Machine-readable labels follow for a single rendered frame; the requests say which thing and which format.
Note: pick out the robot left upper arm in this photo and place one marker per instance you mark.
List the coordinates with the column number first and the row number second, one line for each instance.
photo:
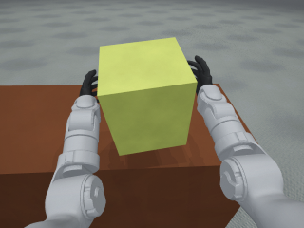
column 73, row 202

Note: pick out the robot left hand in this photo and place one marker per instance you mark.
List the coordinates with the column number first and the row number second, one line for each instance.
column 87, row 86

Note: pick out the carton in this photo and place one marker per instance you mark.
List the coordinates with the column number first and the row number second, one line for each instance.
column 146, row 91

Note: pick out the pedestal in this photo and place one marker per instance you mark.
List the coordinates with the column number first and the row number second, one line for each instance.
column 173, row 187

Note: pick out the robot right forearm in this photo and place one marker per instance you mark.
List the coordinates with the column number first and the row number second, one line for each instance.
column 224, row 126

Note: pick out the robot right upper arm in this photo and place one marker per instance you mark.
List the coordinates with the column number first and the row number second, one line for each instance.
column 255, row 183

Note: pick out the robot left forearm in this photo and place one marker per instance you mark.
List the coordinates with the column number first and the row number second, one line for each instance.
column 80, row 152

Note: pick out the robot right hand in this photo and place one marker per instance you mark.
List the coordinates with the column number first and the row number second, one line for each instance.
column 202, row 72

